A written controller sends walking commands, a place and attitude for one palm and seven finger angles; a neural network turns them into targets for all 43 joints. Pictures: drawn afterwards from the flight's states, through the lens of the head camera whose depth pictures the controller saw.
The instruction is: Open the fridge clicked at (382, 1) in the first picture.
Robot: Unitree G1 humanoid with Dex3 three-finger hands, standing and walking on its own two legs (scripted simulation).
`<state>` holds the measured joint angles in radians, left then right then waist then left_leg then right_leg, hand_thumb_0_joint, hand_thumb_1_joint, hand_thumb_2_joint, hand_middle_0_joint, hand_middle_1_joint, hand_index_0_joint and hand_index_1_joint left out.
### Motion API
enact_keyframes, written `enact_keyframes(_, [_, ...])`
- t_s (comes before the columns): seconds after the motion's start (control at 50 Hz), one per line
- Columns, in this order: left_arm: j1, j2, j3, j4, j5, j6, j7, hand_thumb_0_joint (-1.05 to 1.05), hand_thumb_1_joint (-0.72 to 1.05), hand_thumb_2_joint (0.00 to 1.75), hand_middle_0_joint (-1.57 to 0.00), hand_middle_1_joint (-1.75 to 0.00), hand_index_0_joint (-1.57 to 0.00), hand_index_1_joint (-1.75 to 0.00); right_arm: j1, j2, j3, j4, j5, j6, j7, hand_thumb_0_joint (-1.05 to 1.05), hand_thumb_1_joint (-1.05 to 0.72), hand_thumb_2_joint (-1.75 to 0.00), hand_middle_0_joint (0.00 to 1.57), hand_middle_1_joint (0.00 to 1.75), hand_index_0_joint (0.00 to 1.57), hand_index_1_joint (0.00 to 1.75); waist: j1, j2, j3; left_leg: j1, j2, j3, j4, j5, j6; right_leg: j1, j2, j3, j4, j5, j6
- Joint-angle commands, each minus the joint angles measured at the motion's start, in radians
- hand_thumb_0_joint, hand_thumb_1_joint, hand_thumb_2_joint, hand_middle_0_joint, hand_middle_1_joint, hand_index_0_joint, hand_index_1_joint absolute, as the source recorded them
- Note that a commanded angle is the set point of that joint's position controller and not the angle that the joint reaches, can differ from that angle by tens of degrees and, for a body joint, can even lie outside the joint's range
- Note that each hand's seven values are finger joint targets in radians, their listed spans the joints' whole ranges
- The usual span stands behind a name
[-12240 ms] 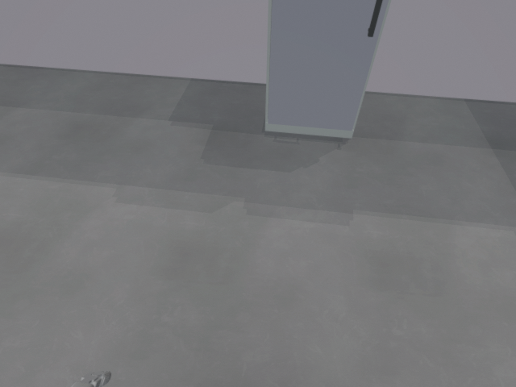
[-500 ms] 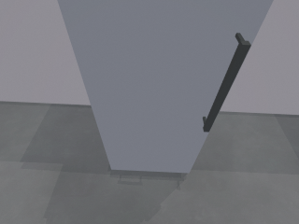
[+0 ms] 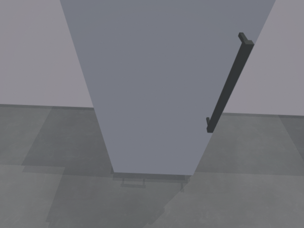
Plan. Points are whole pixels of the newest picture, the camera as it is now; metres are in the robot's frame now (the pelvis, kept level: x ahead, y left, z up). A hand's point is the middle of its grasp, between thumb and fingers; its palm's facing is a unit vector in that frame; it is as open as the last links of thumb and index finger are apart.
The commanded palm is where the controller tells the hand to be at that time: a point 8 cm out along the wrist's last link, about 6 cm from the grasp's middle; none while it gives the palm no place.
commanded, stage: look again from close up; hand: right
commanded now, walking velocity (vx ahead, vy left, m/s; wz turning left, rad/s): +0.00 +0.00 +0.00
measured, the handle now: (222, 91) +0.52 -0.20 +0.07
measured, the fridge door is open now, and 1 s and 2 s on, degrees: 0 0 0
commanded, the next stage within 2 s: shuffle to correct the standing spot in 0.22 s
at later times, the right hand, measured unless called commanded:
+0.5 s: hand out of the picture +0.01 -0.18 -0.18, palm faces +0.04 +0.98 -0.19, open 7.4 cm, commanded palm none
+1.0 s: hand out of the picture +0.16 -0.20 -0.18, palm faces +0.03 +0.97 -0.25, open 7.3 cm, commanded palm none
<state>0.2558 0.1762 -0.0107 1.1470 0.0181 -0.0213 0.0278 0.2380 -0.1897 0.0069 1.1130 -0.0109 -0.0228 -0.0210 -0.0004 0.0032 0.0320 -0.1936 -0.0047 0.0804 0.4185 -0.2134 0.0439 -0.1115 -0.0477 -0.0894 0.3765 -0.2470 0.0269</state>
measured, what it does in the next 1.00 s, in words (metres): steps on the spot: left foot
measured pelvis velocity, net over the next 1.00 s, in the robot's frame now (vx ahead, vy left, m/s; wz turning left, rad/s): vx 0.09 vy -0.01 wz -0.04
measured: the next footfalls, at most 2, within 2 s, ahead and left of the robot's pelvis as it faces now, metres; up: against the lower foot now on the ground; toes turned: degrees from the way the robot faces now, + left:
left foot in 0.94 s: +0.18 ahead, +0.09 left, +0.00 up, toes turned +2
right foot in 1.20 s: +0.09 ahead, -0.14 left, +0.00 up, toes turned -6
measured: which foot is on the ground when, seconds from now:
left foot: down 0.00-0.64, up 0.66-0.92, down 0.94-1.00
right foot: down 0.00-0.98, up 1.00-1.00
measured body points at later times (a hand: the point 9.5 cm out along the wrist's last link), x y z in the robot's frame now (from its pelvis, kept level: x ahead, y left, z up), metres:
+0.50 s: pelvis +0.01 +0.00 +0.00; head +0.01 +0.00 +0.45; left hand -0.01 +0.22 -0.17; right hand +0.01 -0.23 -0.16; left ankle +0.01 +0.09 -0.74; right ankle -0.03 -0.13 -0.74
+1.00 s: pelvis +0.09 -0.01 -0.02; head +0.13 +0.01 +0.43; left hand -0.01 +0.18 -0.17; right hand +0.16 -0.25 -0.16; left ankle +0.14 +0.09 -0.74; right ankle -0.01 -0.12 -0.74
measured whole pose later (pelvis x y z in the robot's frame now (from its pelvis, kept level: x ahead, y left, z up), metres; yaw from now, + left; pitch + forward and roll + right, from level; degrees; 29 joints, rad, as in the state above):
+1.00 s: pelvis +0.09 -0.01 -0.02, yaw -2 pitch +0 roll -1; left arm 0.43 0.08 0.00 1.16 0.01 -0.01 0.04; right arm 0.15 -0.17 -0.03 1.02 -0.01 -0.03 -0.03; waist 0.04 -0.01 0.10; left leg -0.37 0.05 0.10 0.62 -0.23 0.04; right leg -0.12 -0.01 -0.07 0.60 -0.45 0.01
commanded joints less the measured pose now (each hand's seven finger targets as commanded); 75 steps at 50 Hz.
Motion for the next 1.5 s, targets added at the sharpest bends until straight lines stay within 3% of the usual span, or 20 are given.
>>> enact_keyframes(0.0, [0.058,0.112,0.023,-0.029,-0.002,-0.014,0.003,0.0,0.9,0.9,-0.2,-0.3,-0.2,-0.3,0.031,-0.132,-0.028,-0.038,-0.001,-0.015,-0.007,0.0,-0.9,-0.9,0.2,0.3,0.2,0.3,-0.004,-0.01,0.008,0.021,0.125,-0.137,-0.081,0.124,0.008,-0.048,-0.078,0.076,-0.063,0.096,-0.038])
enact_keyframes(0.34, [0.102,0.059,0.016,-0.015,0.001,-0.006,0.002,0.0,0.9,0.9,-0.2,-0.3,-0.2,-0.3,0.072,-0.088,-0.024,-0.031,-0.004,-0.01,-0.01,0.0,-0.9,-0.9,0.2,0.3,0.2,0.3,-0.008,0.011,0.015,0.016,0.126,-0.145,-0.088,0.01,0.011,-0.067,-0.062,0.057,-0.041,0.019,-0.035])
enact_keyframes(0.48, [0.129,0.032,0.024,-0.049,0.009,0.012,-0.012,0.0,0.9,0.9,-0.2,-0.3,-0.2,-0.3,0.152,-0.125,-0.067,-0.049,-0.011,0.003,-0.011,0.0,-0.9,-0.9,0.2,0.3,0.2,0.3,-0.032,0.137,0.108,-0.032,0.268,-0.359,-0.243,-0.398,0.118,-0.236,-0.003,-0.001,0.219,-0.151,-0.036])
enact_keyframes(0.56, [0.209,0.014,0.023,-0.034,0.006,-0.006,-0.013,0.0,0.9,0.9,-0.2,-0.3,-0.2,-0.3,0.12,-0.096,-0.075,-0.07,-0.011,0.0,-0.007,0.0,-0.9,-0.9,0.2,0.3,0.2,0.3,0.006,0.045,0.083,-0.12,0.217,-0.229,-0.102,-0.263,0.106,-0.086,-0.009,0.011,0.074,-0.097,-0.047])
enact_keyframes(0.58, [0.257,0.027,0.025,-0.023,0.008,-0.012,-0.008,0.0,0.9,0.9,-0.2,-0.3,-0.2,-0.3,0.108,-0.07,-0.07,-0.079,-0.011,0.002,-0.004,0.0,-0.9,-0.9,0.2,0.3,0.2,0.3,0.023,-0.02,0.077,-0.155,0.15,-0.149,-0.001,-0.227,0.078,-0.03,-0.039,0.045,0.014,-0.057,-0.062])
enact_keyframes(0.62, [0.329,0.094,0.039,-0.007,0.011,-0.016,0.003,0.0,0.9,0.9,-0.2,-0.3,-0.2,-0.3,0.04,-0.004,-0.055,-0.114,-0.019,0.007,0.003,0.0,-0.9,-0.9,0.2,0.3,0.2,0.3,0.054,-0.296,0.128,-0.332,0.009,0.051,0.322,-0.285,0.005,0.019,-0.235,0.309,-0.156,-0.044,-0.176])
enact_keyframes(0.66, [0.372,0.07,0.03,-0.002,0.012,-0.024,0.013,0.0,0.9,0.9,-0.2,-0.3,-0.2,-0.3,-0.021,-0.003,-0.052,-0.139,-0.023,-0.004,0.004,0.0,-0.9,-0.9,0.2,0.3,0.2,0.3,0.068,-0.173,0.146,-0.499,0.047,-0.011,0.584,-0.356,0.018,0.114,-0.301,0.384,-0.129,0.272,-0.282])
enact_keyframes(0.76, [0.326,0.048,0.021,-0.019,0.016,-0.047,0.021,0.0,0.9,0.9,-0.2,-0.3,-0.2,-0.3,-0.043,0.041,-0.045,-0.143,-0.014,0.0,0.016,0.0,-0.9,-0.9,0.2,0.3,0.2,0.3,0.032,-0.09,0.078,-0.425,0.077,-0.001,0.564,-0.223,-0.007,0.102,-0.22,0.19,-0.092,0.566,-0.245])
enact_keyframes(0.86, [0.252,0.063,0.026,-0.019,0.004,-0.032,0.033,0.0,0.9,0.9,-0.2,-0.3,-0.2,-0.3,0.028,0.007,-0.048,-0.112,-0.004,0.005,0.0,0.0,-0.9,-0.9,0.2,0.3,0.2,0.3,-0.025,-0.092,0.046,-0.091,0.045,0.005,0.128,0.032,-0.02,-0.001,-0.153,0.091,0.039,0.742,-0.139])
enact_keyframes(0.9, [0.243,0.068,0.042,-0.036,-0.013,-0.033,0.028,0.0,0.9,0.9,-0.2,-0.3,-0.2,-0.3,0.125,-0.105,-0.07,-0.082,-0.004,-0.012,-0.013,0.0,-0.9,-0.9,0.2,0.3,0.2,0.3,-0.056,0.012,-0.059,0.175,0.137,-0.117,0.076,0.501,0.009,-0.115,-0.087,0.075,0.146,0.472,-0.071])
enact_keyframes(0.94, [0.284,0.004,0.053,-0.037,-0.024,-0.01,0.023,0.0,0.9,0.9,-0.2,-0.3,-0.2,-0.3,0.145,-0.148,-0.072,-0.07,0.001,-0.01,-0.02,0.0,-0.9,-0.9,0.2,0.3,0.2,0.3,-0.03,0.099,-0.106,0.246,0.364,-0.258,0.13,1.013,0.14,-0.22,0.032,0.038,0.264,-0.076,-0.022])
enact_keyframes(0.96, [0.255,-0.018,0.056,-0.04,-0.023,0.003,0.024,0.0,0.9,0.9,-0.2,-0.3,-0.2,-0.3,0.153,-0.146,-0.078,-0.068,-0.001,-0.013,-0.028,0.0,-0.9,-0.9,0.2,0.3,0.2,0.3,-0.039,0.236,-0.137,0.229,0.395,-0.285,0.1,1.084,0.194,-0.224,0.03,0.018,0.387,-0.31,-0.008])
enact_keyframes(0.98, [0.21,-0.013,0.057,-0.051,-0.021,0.013,0.023,0.0,0.9,0.9,-0.2,-0.3,-0.2,-0.3,0.126,-0.136,-0.074,-0.074,-0.008,-0.01,-0.034,0.0,-0.9,-0.9,0.2,0.3,0.2,0.3,-0.052,0.273,-0.128,0.178,0.404,-0.295,0.075,1.043,0.216,-0.245,0.019,0.052,0.482,-0.389,-0.009])
enact_keyframes(1.04, [0.187,-0.038,0.061,-0.049,-0.017,0.027,0.013,0.0,0.9,0.9,-0.2,-0.3,-0.2,-0.3,0.002,-0.125,-0.079,-0.124,-0.018,0.01,-0.041,0.0,-0.9,-0.9,0.2,0.3,0.2,0.3,-0.005,0.102,-0.088,0.014,0.355,-0.242,0.026,0.701,0.201,-0.202,0.018,0.062,0.474,-0.315,-0.009])
enact_keyframes(1.14, [0.237,-0.035,0.06,-0.056,-0.006,0.029,0.001,0.0,0.9,0.9,-0.2,-0.3,-0.2,-0.3,-0.08,-0.113,-0.081,-0.169,-0.015,0.037,-0.024,0.0,-0.9,-0.9,0.2,0.3,0.2,0.3,0.048,0.112,-0.04,-0.259,0.224,-0.188,0.012,-0.029,0.072,0.03,0.025,0.001,0.082,-0.032,-0.008])
enact_keyframes(1.18, [0.152,0.067,0.068,-0.115,0.012,0.015,0.005,0.0,0.9,0.9,-0.2,-0.3,-0.2,-0.3,-0.082,-0.037,-0.069,-0.206,-0.002,0.054,-0.012,0.0,-0.9,-0.9,0.2,0.3,0.2,0.3,0.019,-0.206,0.038,-0.232,0.056,-0.052,0.172,-0.187,-0.033,-0.17,-0.192,0.266,-0.134,-0.072,-0.106])
enact_keyframes(1.2, [-0.085,0.177,0.093,-0.226,-0.012,0.017,-0.004,0.0,0.9,0.9,-0.2,-0.3,-0.2,-0.3,0.102,-0.085,-0.048,-0.121,0.011,0.039,-0.045,0.0,-0.9,-0.9,0.2,0.3,0.2,0.3,-0.056,-0.264,-0.112,-0.005,0.116,-0.098,0.297,-0.013,0.015,-0.243,-0.181,0.061,0.108,0.08,-0.086])
enact_keyframes(1.22, [-0.117,0.101,0.076,-0.296,0.002,0.02,-0.017,0.0,0.9,0.9,-0.2,-0.3,-0.2,-0.3,0.055,-0.122,-0.055,-0.172,-0.002,0.04,-0.031,0.0,-0.9,-0.9,0.2,0.3,0.2,0.3,-0.061,-0.296,-0.078,-0.071,0.101,-0.092,0.194,-0.103,0.013,-0.295,-0.08,0.086,0.065,-0.125,-0.068])
enact_keyframes(1.32, [0.035,0.115,0.062,-0.325,0.009,0.021,-0.022,0.0,0.9,0.9,-0.2,-0.3,-0.2,-0.3,-0.012,-0.13,-0.042,-0.205,-0.018,0.031,-0.01,0.0,-0.9,-0.9,0.2,0.3,0.2,0.3,0.019,-0.017,0.073,-0.246,0.074,-0.141,0.066,-0.271,0.0,-0.253,-0.06,0.129,-0.007,-0.306,-0.074])
enact_keyframes(1.48, [0.039,0.141,0.049,-0.302,0.003,0.002,-0.015,0.0,0.9,0.9,-0.2,-0.3,-0.2,-0.3,0.057,-0.116,-0.026,-0.16,-0.012,0.013,-0.002,0.0,-0.9,-0.9,0.2,0.3,0.2,0.3,0.001,-0.001,0.062,-0.137,0.07,-0.161,0.041,-0.091,-0.011,-0.21,-0.067,0.135,-0.089,-0.224,-0.083])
